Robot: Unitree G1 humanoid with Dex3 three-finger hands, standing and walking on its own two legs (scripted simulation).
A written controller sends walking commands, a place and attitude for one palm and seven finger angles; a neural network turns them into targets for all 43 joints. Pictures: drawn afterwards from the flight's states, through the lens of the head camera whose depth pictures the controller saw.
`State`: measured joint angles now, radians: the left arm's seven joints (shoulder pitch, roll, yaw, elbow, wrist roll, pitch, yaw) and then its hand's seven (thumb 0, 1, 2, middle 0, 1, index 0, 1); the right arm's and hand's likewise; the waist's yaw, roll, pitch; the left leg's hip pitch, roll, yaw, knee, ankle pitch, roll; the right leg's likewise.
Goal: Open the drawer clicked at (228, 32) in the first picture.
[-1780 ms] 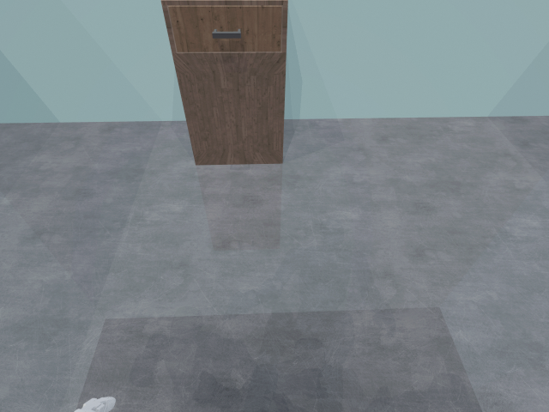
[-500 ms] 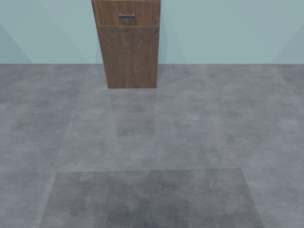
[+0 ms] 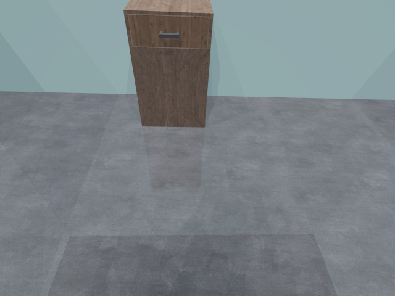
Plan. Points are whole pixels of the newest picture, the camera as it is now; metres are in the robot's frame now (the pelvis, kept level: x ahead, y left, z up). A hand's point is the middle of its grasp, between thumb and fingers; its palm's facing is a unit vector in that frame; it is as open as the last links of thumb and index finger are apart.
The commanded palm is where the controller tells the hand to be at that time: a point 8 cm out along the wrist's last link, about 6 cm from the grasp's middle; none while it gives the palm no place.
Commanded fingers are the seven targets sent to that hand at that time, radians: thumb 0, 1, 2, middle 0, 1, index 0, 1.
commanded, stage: walk to a spot facing it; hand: left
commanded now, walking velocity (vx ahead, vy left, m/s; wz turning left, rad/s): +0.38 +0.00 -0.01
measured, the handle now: (169, 34) +1.49 +0.26 -0.03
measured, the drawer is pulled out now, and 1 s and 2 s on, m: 0.00 0.00 0.00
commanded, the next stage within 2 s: turn to face it in 1.34 s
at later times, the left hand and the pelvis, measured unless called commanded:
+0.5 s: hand (155, 238) +0.32 +0.14 -0.18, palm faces -0.08 -0.98 -0.19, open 7.3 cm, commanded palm none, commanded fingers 0.00 0.90 0.90 -0.20 -0.30 -0.20 -0.30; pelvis +0.19 -0.04 -0.03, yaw -3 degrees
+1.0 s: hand (151, 242) +0.31 +0.15 -0.19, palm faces +0.15 -0.98 -0.12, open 7.3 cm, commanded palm none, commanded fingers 0.00 0.90 0.90 -0.20 -0.30 -0.20 -0.30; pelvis +0.41 -0.01 -0.01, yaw +2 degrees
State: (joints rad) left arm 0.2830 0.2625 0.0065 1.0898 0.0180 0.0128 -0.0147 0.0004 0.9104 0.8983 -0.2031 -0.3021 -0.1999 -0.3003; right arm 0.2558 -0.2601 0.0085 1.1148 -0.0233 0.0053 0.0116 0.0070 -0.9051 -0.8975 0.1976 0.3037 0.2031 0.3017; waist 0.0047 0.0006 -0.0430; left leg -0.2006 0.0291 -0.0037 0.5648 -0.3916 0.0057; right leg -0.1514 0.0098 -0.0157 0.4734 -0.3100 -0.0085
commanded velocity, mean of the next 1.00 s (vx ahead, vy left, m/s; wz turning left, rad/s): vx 0.38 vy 0.00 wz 0.04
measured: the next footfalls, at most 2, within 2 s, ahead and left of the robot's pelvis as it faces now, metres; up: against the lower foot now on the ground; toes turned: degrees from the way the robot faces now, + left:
right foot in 0.46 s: +0.32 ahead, -0.14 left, +0.00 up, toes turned -11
left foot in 0.96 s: +0.51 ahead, +0.09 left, +0.00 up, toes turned +12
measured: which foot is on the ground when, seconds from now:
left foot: down 0.00-0.46, up 0.48-0.94, down 0.96-1.00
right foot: down 0.00-0.08, up 0.10-0.44, down 0.46-0.96, up 0.98-1.00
